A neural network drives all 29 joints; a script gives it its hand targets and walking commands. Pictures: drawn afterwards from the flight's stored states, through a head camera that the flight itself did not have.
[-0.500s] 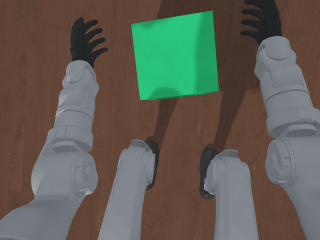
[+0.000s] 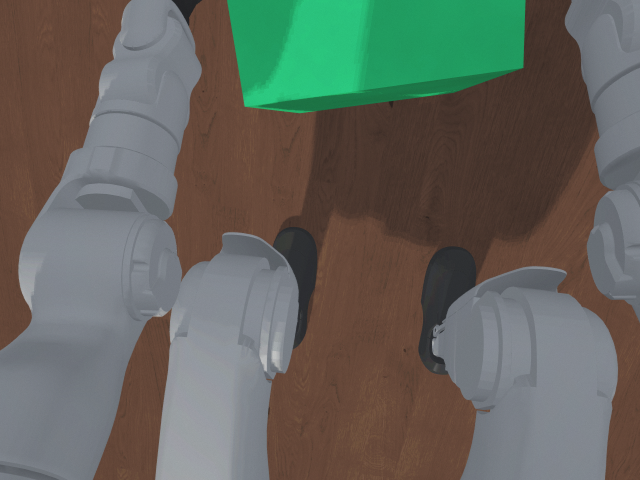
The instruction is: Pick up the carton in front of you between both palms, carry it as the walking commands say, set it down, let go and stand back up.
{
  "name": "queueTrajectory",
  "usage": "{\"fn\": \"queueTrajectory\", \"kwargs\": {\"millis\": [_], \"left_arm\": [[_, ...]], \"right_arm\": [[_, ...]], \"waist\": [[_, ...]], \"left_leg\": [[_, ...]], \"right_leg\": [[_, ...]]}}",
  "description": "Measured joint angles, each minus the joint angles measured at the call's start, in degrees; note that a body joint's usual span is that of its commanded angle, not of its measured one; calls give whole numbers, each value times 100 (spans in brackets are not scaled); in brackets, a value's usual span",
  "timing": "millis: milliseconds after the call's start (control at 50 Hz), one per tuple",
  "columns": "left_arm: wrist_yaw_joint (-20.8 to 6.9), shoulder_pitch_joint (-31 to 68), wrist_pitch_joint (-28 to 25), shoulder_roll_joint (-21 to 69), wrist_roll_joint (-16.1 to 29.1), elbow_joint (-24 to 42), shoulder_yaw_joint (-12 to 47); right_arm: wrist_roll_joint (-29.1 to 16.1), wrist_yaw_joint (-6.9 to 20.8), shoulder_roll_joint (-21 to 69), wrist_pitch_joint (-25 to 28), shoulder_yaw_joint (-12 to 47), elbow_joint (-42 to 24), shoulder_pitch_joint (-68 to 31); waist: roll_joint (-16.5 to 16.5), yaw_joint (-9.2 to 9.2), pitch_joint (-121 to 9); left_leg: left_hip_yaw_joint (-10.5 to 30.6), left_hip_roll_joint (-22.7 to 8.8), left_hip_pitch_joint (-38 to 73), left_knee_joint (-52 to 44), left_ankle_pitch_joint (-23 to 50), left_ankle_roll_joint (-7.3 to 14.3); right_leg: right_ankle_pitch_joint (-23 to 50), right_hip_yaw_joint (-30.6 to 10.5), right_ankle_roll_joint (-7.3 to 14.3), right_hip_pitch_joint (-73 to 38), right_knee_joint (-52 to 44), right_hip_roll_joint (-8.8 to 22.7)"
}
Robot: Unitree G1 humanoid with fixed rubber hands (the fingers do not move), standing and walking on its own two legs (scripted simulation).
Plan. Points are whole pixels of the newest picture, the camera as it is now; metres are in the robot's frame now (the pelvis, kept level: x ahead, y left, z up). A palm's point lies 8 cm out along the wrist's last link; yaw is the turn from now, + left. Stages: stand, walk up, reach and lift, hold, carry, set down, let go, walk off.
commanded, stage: reach and lift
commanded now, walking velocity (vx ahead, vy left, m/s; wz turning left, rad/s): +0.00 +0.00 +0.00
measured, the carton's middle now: out of the picture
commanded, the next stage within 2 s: none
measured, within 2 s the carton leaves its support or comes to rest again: leaves its support in 0.78 s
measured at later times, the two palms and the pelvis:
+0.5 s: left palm out of the picture +0.53 +0.19 -0.17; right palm out of the picture +0.58 -0.11 -0.18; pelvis +0.00 +0.00 +0.00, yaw +0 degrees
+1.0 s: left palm out of the picture +0.53 +0.18 -0.09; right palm out of the picture +0.56 -0.12 -0.09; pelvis +0.01 +0.00 +0.01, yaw -1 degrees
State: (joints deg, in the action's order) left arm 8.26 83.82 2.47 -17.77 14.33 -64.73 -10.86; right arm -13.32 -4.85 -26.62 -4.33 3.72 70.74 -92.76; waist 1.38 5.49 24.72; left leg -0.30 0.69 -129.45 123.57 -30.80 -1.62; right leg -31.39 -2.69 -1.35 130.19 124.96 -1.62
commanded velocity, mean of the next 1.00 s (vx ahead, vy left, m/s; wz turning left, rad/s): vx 0.00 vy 0.00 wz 0.00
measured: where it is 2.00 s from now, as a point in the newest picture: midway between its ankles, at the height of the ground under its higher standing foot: (362, 319)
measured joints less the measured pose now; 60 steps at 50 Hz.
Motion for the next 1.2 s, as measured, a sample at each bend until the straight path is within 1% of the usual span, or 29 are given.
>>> {"fn": "queueTrajectory", "kwargs": {"millis": [120, 180, 320, 440, 460, 500, 560, 600, 640, 700, 740, 780, 820, 840, 860, 880, 900, 940, 980, 1020, 1080, 1140, 1200], "left_arm": [[34, 18, -35, 5, 136, 66, 119], [27, -11, -48, 50, 116, 1, 163], [-19, -149, -67, 209, -119, -39, 50], [-30, -14, -55, 292, -83, 30, 158], [-33, 47, -53, 343, -113, 29, 152], [108, 124, -50, 392, -207, 20, 25], [138, 222, 11, 416, -309, 5, -129], [94, 269, 159, 431, -487, 69, -321], [-38, 259, 346, 423, -696, 178, -501], [-258, 172, 608, 362, -879, 343, -612], [-327, 72, 746, 345, -879, 496, -621], [-335, -58, 867, 361, -831, 675, -598], [-279, -245, 994, 419, -764, 917, -572], [-191, -372, 1054, 472, -743, 1077, -570], [-37, -513, 1114, 540, -736, 1254, -577], [185, -670, 1172, 635, -742, 1451, -606], [249, -842, 1235, 724, -756, 1651, -690], [213, -1207, 1343, 861, -825, 2005, -819], [138, -1520, 1427, 991, -958, 2259, -955], [24, -1729, 1496, 1140, -1187, 2362, -1155], [-173, -1855, 1599, 1375, -1711, 2280, -1565], [-315, -1899, 1723, 1561, -2231, 2194, -1895], [-423, -1952, 1820, 1675, -2575, 2235, -2072]], "right_arm": [[-154, -26, -22, -8, 217, -237, 119], [-65, -20, 66, 7, 117, -141, 144], [211, -7, 264, 73, -215, 86, 233], [108, -17, 385, 87, -45, 101, 101], [112, -17, 440, 85, -18, 100, 57], [160, -149, 475, 78, -34, 115, -23], [262, -177, 491, 46, -58, 278, -209], [455, -142, 508, -44, -208, 354, -312], [656, -87, 542, -175, -423, 309, -319], [868, -27, 630, -392, -686, 74, -190], [918, -41, 697, -492, -773, -158, -4], [898, -100, 759, -579, -800, -420, 237], [841, -208, 826, -675, -778, -721, 521], [817, -267, 873, -730, -774, -889, 670], [808, -311, 936, -798, -784, -1067, 817], [827, -373, 1024, -879, -810, -1247, 959], [881, -383, 1102, -961, -881, -1417, 1100], [1022, -372, 1262, -1120, -1042, -1738, 1382], [1196, -329, 1438, -1249, -1253, -1971, 1626], [1435, -259, 1623, -1339, -1545, -2075, 1819], [1900, -116, 1873, -1439, -2070, -2007, 1987], [2335, 35, 2034, -1530, -2524, -1907, 2081], [2628, 137, 2158, -1584, -2813, -1927, 2166]], "waist": [[-2, 6, 28], [-46, 11, -122], [-119, 12, -369], [-106, -10, -253], [-105, -14, -214], [-99, -14, -137], [-119, -11, -43], [-160, -4, -12], [-202, 6, -32], [-206, 4, -120], [-202, -14, -206], [-203, -15, -347], [-192, -2, -539], [-184, 6, -647], [-172, 11, -765], [-158, 10, -896], [-139, 10, -1042], [-105, -16, -1387], [-89, -65, -1746], [-102, -117, -2097], [-170, -171, -2552], [-250, -174, -2855], [-308, -170, -3027]], "left_leg": [[-19, 14, 44, 197, -158, 22], [-16, 38, 18, 213, -189, 8], [15, 76, -33, 116, -152, -27], [19, 63, -2, 17, -62, -31], [19, 59, 11, 5, -49, -32], [20, 51, 46, -12, -30, -35], [17, 31, 91, -20, -11, -39], [12, 10, 96, 7, -12, -48], [14, -12, 65, 70, -29, -57], [24, -34, 1, 188, -84, -61], [36, -23, -34, 246, -123, -68], [52, -15, -87, 276, -154, -80], [76, 9, -149, 277, -174, -99], [98, 37, -169, 265, -189, -119], [125, 68, -183, 247, -198, -147], [155, 102, -190, 220, -206, -174], [186, 137, -191, 183, -217, -192], [235, 191, -190, 78, -209, -218], [256, 212, -141, -67, -184, -199], [250, 194, -46, -257, -144, -168], [215, 142, 155, -615, -66, -114], [189, 99, 379, -1013, 45, -83], [188, 94, 583, -1391, 176, -79]], "right_leg": [[-182, -21, -27, -57, 204, 13], [-235, -18, -16, -39, 233, 37], [-227, 13, 17, -3, 149, 77], [-120, 17, 22, -23, 47, 62], [-104, 16, 22, -32, 35, 57], [-76, 17, 24, -59, 17, 48], [-36, 15, 37, -80, 12, 24], [-14, 9, 51, -59, 44, -2], [-6, 12, 66, -5, 105, -29], [-30, 22, 83, 76, 215, -58], [-76, 34, 94, 108, 276, -50], [-112, 47, 104, 161, 306, -47], [-133, 58, 105, 217, 301, -49], [-138, 60, 101, 236, 283, -55], [-142, 63, 91, 244, 255, -63], [-143, 66, 77, 244, 215, -72], [-141, 70, 61, 239, 164, -81], [-127, 72, 25, 213, 29, -94], [-100, 68, -8, 144, -144, -107], [-56, 55, -28, 40, -353, -122], [46, 19, -44, -149, -725, -155], [178, -13, -46, -357, -1125, -187], [303, -35, -63, -556, -1491, -222]]}}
